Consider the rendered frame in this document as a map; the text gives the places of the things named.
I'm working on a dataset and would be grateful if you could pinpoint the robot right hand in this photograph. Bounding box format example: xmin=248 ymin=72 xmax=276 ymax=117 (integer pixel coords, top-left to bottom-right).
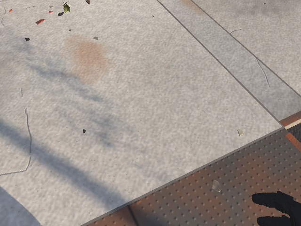
xmin=251 ymin=191 xmax=301 ymax=226

